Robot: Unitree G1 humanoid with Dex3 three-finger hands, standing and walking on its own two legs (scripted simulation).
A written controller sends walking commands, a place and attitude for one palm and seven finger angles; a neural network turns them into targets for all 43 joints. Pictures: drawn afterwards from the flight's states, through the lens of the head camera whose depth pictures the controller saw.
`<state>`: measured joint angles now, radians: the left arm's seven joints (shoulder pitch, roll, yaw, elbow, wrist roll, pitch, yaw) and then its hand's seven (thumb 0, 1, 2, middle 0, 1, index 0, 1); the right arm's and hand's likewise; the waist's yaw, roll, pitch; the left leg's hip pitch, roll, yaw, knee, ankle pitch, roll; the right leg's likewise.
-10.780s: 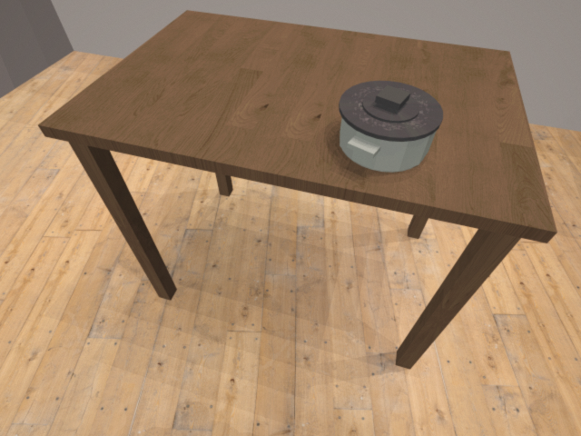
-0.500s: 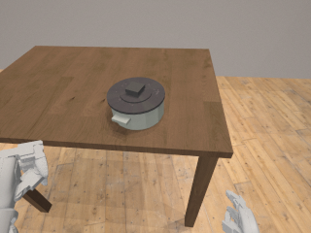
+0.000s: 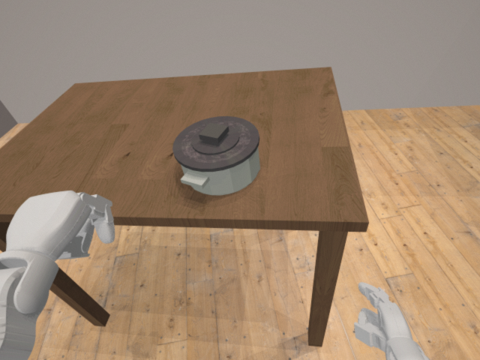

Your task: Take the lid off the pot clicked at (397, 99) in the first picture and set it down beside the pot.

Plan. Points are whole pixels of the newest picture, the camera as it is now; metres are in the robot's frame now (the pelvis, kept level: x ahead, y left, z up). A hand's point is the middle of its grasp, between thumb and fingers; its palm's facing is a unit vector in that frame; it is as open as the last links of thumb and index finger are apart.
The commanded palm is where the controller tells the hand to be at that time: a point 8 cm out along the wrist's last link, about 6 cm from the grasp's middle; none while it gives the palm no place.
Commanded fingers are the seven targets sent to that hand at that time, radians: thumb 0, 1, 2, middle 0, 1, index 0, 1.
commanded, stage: reach forward and open the fingers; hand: left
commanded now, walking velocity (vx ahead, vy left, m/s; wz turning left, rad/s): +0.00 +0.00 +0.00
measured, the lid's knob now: (214, 132) +0.52 +0.13 +0.13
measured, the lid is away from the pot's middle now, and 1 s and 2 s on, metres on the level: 0.00 0.00 0.00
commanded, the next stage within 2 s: move the open hand above the knob in 0.68 s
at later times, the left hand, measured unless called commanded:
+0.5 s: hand (91, 210) +0.26 +0.25 +0.18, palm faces -0.08 -0.02 -1.00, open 8.8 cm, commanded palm +0.23 +0.25 +0.25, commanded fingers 0.00 -0.36 1.68 -0.89 -0.08 -0.89 -0.08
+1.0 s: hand (115, 176) +0.32 +0.23 +0.20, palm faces -0.07 -0.02 -1.00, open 9.8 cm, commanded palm +0.29 +0.23 +0.26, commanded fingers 0.00 -0.35 1.63 -0.88 -0.08 -0.88 -0.08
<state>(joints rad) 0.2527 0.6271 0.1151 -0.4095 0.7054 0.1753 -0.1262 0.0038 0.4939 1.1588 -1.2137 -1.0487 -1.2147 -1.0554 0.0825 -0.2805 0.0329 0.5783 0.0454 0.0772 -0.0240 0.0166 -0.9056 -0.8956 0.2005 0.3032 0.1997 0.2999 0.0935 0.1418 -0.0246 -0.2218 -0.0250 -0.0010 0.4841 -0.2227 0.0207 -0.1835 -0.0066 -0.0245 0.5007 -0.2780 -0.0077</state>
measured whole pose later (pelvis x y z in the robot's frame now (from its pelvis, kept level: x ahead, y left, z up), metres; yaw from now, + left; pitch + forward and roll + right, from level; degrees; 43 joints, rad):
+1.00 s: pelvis -0.02 +0.00 +0.00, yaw +1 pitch -2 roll +1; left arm -0.43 0.65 -0.09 0.03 0.78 0.17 -0.41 0.00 -0.34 1.63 -0.90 -0.08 -0.90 -0.09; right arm 0.10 -0.29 0.05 0.60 0.06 0.06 -0.01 0.02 -0.91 -0.90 0.20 0.30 0.20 0.30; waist 0.06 0.12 0.02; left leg -0.24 -0.04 0.00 0.45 -0.17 0.03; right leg -0.22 -0.03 -0.03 0.51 -0.25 0.00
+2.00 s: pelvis +0.01 +0.00 +0.00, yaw +0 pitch +2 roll +1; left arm -0.89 0.48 -0.28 0.48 0.84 0.33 -0.43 0.00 -0.34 1.63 -0.89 -0.08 -0.89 -0.09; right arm 0.12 -0.28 0.05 0.65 0.08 0.14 0.01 0.01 -0.91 -0.90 0.20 0.30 0.20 0.30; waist 0.00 0.09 -0.03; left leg -0.28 -0.05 0.00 0.46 -0.21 0.03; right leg -0.27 -0.03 -0.02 0.54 -0.30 -0.01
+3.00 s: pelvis +0.03 +0.01 +0.00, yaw +0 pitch +5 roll +1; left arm -1.09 0.41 -0.35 0.73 0.86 0.29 -0.43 0.00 -0.34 1.63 -0.89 -0.08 -0.89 -0.09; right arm 0.17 -0.28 0.02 0.66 0.08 0.11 0.00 0.01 -0.91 -0.90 0.20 0.30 0.20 0.30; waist -0.03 0.07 -0.05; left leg -0.29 -0.06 0.00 0.42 -0.21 0.04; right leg -0.27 -0.04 -0.02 0.47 -0.28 0.01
